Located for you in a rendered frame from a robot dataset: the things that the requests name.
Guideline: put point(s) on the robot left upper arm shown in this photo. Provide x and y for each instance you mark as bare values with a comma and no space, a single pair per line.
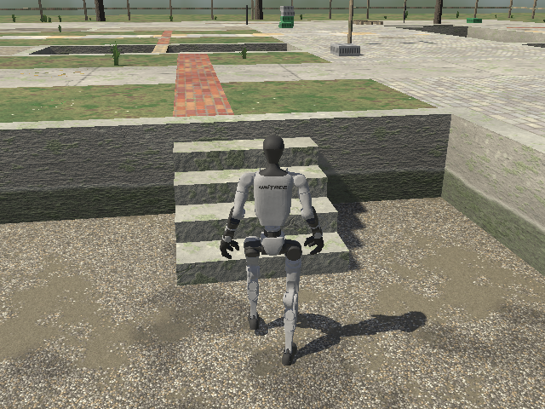
245,180

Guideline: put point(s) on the robot right thigh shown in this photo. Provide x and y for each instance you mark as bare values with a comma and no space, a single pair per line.
292,252

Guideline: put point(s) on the robot left shin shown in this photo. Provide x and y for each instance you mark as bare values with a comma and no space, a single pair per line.
253,292

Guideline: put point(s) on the robot right forearm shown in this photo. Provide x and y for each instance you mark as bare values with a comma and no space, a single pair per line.
314,225

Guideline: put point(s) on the robot left forearm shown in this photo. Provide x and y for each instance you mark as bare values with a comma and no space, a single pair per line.
231,227

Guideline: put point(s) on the robot left hand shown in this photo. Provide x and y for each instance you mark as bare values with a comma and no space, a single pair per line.
224,246

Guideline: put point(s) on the robot right upper arm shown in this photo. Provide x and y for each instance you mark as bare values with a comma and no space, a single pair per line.
300,181

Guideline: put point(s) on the robot right hand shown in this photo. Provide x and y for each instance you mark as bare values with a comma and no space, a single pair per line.
311,241

